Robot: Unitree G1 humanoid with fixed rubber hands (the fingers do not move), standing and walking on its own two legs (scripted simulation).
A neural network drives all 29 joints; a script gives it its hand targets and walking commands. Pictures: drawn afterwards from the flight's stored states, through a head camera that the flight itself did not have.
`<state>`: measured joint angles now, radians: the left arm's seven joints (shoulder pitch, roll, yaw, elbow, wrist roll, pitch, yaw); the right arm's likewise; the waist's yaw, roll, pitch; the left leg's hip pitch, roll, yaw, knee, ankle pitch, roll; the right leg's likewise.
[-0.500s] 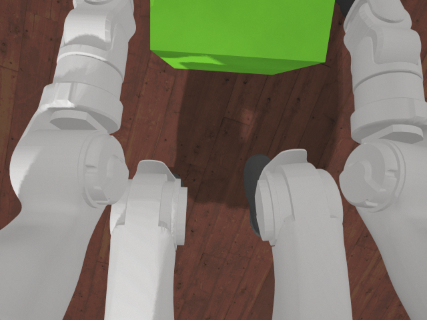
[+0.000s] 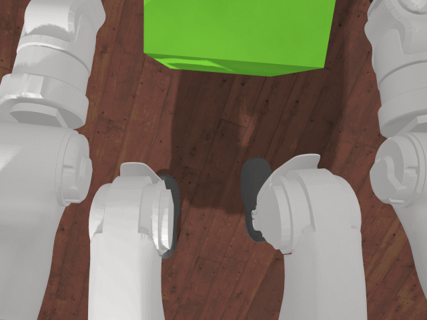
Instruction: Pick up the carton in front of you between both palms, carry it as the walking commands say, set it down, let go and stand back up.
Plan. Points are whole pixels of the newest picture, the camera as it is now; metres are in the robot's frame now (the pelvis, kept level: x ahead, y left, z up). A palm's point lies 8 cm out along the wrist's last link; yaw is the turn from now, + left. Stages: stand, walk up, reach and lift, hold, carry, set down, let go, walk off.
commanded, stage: set down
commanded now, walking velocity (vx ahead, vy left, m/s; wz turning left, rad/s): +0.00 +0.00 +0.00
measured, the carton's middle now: out of the picture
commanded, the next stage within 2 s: let go in 0.98 s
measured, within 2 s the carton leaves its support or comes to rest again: neither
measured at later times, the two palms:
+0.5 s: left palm out of the picture +0.59 +0.13 +0.01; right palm out of the picture +0.54 -0.25 +0.01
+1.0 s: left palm out of the picture +0.59 +0.13 +0.16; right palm out of the picture +0.54 -0.26 +0.16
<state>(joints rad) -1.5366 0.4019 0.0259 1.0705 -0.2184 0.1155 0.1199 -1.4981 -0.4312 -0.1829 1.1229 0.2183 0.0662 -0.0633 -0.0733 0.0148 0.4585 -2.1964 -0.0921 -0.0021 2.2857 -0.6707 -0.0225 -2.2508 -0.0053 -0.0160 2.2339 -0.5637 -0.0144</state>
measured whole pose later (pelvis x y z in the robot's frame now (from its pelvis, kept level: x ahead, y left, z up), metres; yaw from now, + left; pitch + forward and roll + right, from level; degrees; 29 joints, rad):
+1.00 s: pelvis +0.03 +0.00 +0.26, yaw +0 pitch +47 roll +1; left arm -1.26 0.29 0.26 0.92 0.01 0.21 0.05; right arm -1.19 -0.30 -0.36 0.88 0.01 0.18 0.01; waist -0.07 0.03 -0.04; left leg -1.68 -0.07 -0.04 1.26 -0.40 -0.01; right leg -1.73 0.03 0.03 1.23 -0.33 0.00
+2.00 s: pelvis +0.12 +0.01 +0.42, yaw -2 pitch +0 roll -1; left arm 0.21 0.20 0.05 0.46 0.01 0.05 -0.05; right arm 0.23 -0.21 -0.04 0.43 0.00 0.06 0.08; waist -0.01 0.01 0.06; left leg -0.17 -0.04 -0.05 0.45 -0.29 0.03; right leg -0.21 0.03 0.05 0.43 -0.22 0.01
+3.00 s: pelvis +0.14 -0.01 +0.42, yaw -1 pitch -1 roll +0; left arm 0.16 0.33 0.03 0.82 0.03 0.00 0.02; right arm 0.18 -0.35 -0.02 0.77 -0.03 0.00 -0.02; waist 0.01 0.02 0.01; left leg -0.12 -0.02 -0.07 0.46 -0.32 0.00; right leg -0.17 0.03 0.01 0.46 -0.28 -0.02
